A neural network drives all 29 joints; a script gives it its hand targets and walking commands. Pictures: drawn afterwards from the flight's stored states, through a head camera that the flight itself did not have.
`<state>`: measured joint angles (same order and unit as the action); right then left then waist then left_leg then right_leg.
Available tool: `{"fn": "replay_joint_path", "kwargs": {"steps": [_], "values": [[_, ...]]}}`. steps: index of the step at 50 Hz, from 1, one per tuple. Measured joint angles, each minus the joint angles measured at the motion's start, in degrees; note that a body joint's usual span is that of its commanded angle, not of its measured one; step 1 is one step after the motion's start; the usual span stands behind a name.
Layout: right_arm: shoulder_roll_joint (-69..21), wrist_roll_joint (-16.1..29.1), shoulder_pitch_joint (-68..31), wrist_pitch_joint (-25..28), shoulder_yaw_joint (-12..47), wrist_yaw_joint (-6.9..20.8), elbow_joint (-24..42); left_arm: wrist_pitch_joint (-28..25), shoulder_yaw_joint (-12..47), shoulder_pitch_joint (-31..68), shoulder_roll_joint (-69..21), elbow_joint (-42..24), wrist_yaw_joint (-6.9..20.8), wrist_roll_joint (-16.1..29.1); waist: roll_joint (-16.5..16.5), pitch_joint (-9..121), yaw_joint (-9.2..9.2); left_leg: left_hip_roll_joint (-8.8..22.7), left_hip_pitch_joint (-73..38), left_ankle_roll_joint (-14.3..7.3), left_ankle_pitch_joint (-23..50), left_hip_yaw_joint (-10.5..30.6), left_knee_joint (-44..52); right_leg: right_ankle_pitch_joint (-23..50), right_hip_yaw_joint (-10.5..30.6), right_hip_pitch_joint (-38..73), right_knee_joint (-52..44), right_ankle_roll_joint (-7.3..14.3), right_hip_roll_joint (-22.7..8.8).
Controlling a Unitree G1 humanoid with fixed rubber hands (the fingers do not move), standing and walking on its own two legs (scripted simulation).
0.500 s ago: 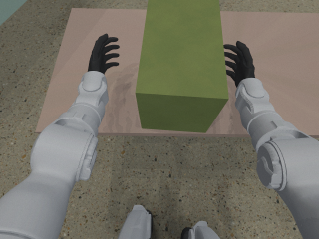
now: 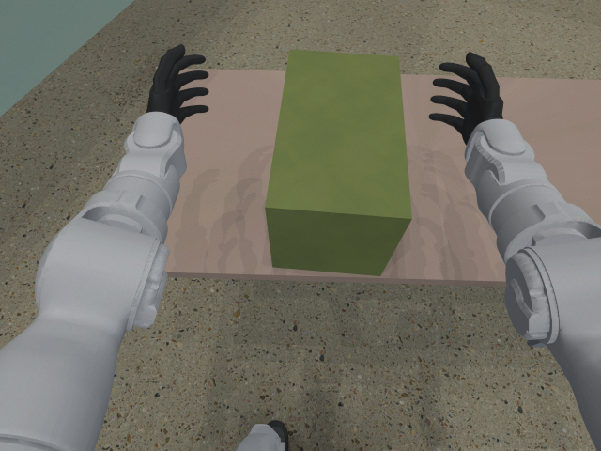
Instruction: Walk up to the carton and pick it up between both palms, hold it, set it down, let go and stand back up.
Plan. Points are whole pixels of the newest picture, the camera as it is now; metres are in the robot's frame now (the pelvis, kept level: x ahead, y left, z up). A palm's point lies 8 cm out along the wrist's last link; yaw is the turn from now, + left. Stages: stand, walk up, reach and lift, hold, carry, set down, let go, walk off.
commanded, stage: set down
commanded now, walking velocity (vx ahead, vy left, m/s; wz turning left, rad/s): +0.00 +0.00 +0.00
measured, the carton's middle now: (335, 163) +0.56 +0.03 -0.02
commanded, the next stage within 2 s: none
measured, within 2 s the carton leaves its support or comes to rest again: neither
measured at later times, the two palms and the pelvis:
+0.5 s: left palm (159, 110) +0.47 +0.24 +0.15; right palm (496, 118) +0.50 -0.13 +0.15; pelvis +0.01 +0.00 +0.03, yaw +1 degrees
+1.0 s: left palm (160, 194) +0.40 +0.24 +0.08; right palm (488, 204) +0.43 -0.15 +0.08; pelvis +0.01 -0.01 +0.03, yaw +1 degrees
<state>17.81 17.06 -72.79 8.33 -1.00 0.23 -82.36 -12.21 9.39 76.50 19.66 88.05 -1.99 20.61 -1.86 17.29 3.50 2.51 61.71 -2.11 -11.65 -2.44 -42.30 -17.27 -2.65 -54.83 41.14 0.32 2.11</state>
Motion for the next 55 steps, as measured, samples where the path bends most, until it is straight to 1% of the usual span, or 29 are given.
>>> {"fn": "replay_joint_path", "kwargs": {"steps": [12, 17, 21, 27, 37, 42, 49, 55], "values": [[-1.55, -2.23, 1.97, -3.61, -3.44, -0.22, 2.07, 3.42, -1.60, -1.24, 0.00, -2.19, 0.55, -2.59, -1.56, -1.61, -1.42, -0.51, -10.25, 0.50, 3.47, 0.31, 9.21, 3.60, -0.27, 10.45, -9.57, 0.30, -0.06], [-2.51, -2.78, 4.22, -3.30, -3.82, -0.96, 3.81, 3.39, -3.73, -3.80, -0.29, -4.01, 0.83, -4.80, -1.58, -2.03, -1.63, -0.56, -13.59, 0.63, 4.14, 0.32, 11.61, 4.60, -0.24, 14.02, -12.53, 0.31, 0.01], [-3.01, -2.31, 6.61, -2.59, -3.06, -1.38, 4.40, 2.94, -5.17, -6.57, -0.76, -5.35, 0.98, -6.12, -1.49, -2.67, -1.38, -0.54, -16.23, 0.67, 4.35, 0.10, 12.97, 5.10, 0.01, 16.74, -14.27, 0.31, 0.07], [-3.54, -1.49, 11.23, -1.49, -1.31, -1.67, 5.99, 1.40, -6.02, -11.34, -1.63, -6.35, 1.41, -6.43, -0.99, -3.34, -0.98, -0.58, -18.67, 0.68, 4.25, -0.06, 13.73, 5.16, 0.19, 19.21, -15.22, 0.29, 0.05], [-4.74, 0.67, 20.24, 3.42, 2.88, -2.79, 10.34, -3.57, -9.30, -21.45, -2.71, -11.19, 2.46, -8.35, -0.03, -4.41, -0.32, -0.50, -20.67, 0.81, 3.62, -0.41, 13.32, 4.39, 0.54, 20.87, -14.36, 0.31, 0.06], [-5.02, 1.70, 24.50, 5.39, 4.84, -3.09, 12.41, -5.68, -10.40, -26.16, -3.22, -13.38, 2.70, -8.29, 0.53, -4.56, 0.11, -0.43, -20.84, 0.90, 3.20, -0.41, 12.57, 3.83, 0.55, 20.92, -13.37, 0.38, 0.09], [-6.11, 1.90, 29.78, 7.98, 6.31, -3.79, 15.24, -7.76, -11.47, -32.26, -3.78, -17.13, 3.28, -8.53, 0.90, -4.77, 0.01, -0.41, -21.10, 1.08, 2.51, -0.23, 11.19, 2.82, 0.36, 21.07, -11.57, 0.54, 0.07], [-7.36, 1.48, 32.87, 9.54, 6.59, -4.07, 16.27, -9.53, -11.46, -35.48, -4.53, -18.24, 3.36, -8.04, 0.78, -5.06, -0.41, -0.47, -21.23, 1.15, 1.75, -0.05, 9.64, 1.72, 0.17, 21.07, -9.59, 0.70, -0.02]]}}
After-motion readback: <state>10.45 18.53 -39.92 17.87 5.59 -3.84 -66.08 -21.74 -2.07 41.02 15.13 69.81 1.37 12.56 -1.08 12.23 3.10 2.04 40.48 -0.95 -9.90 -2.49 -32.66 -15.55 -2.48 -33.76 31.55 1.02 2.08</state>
